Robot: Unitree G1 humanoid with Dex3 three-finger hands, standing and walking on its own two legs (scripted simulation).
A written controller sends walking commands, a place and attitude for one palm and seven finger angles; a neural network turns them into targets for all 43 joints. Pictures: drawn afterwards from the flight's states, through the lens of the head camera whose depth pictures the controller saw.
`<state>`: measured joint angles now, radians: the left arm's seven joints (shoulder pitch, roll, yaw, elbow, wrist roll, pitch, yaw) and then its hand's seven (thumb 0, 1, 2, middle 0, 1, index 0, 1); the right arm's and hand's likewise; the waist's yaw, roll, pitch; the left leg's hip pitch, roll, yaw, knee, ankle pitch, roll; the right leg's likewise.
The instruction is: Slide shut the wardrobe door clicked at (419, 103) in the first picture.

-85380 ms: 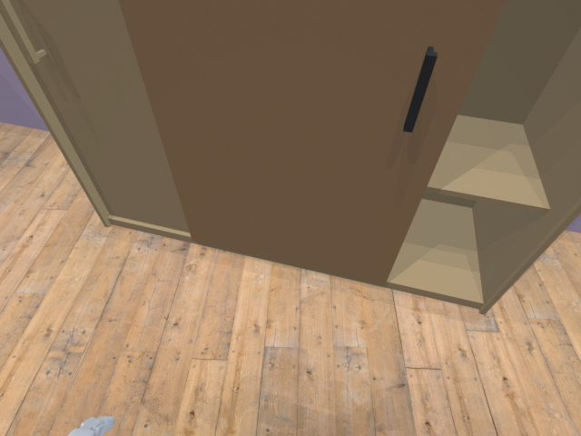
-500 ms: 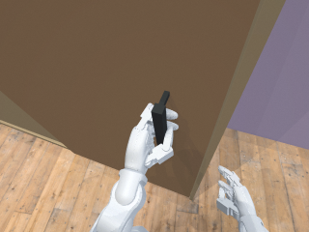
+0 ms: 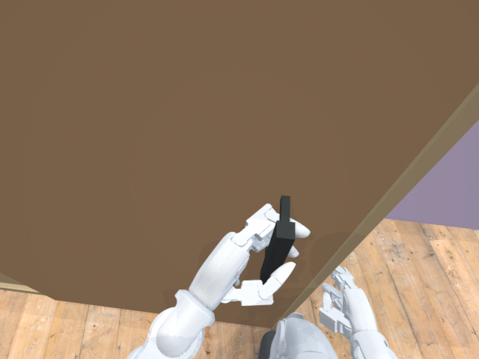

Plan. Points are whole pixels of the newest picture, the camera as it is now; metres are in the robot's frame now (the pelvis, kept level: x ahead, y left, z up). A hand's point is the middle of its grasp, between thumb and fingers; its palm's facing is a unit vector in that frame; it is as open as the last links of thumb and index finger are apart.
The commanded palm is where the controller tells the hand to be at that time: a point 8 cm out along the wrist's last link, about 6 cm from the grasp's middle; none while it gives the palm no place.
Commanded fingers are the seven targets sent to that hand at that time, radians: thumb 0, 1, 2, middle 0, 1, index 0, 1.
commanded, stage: step sideways, sliding the door along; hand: left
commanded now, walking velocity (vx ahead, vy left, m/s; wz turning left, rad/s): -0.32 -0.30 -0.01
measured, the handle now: (274, 245) +0.26 -0.01 +0.10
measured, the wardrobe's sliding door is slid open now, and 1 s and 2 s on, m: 0.00 0.00 0.00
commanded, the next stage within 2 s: none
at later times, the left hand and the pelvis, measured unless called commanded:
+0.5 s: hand (284, 288) +0.20 -0.02 +0.11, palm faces -0.30 -0.95 -0.04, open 6.4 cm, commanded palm +0.20 -0.01 +0.10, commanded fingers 0.00 0.90 0.90 -0.45 -1.40 -0.45 -1.40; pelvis -0.12 -0.04 +0.01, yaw -5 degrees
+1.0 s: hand (300, 281) +0.21 -0.04 +0.12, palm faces +0.07 -1.00 -0.04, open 5.9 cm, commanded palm +0.19 -0.06 +0.10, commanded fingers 0.00 0.90 0.90 -0.45 -1.40 -0.45 -1.40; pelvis -0.19 -0.16 -0.01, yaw -2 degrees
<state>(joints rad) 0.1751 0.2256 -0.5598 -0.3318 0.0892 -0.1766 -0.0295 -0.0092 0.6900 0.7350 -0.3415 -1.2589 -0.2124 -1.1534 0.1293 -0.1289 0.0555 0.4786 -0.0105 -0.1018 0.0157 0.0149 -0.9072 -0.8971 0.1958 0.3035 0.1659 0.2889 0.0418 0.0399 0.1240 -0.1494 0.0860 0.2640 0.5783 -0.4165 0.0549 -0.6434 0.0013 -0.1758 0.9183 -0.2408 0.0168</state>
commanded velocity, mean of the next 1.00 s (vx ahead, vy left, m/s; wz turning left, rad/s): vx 0.13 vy -0.25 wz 0.04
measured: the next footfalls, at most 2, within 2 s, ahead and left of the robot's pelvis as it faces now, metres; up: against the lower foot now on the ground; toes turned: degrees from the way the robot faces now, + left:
right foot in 0.12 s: +0.10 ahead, -0.08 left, +0.00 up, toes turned +1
right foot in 0.74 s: -0.22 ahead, -0.28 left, +0.00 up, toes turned -8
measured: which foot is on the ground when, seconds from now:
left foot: down 0.00-0.72, up 0.74-0.90, down 0.92-1.00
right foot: up 0.00-0.10, down 0.12-0.28, up 0.30-0.72, down 0.74-0.90, up 0.92-1.00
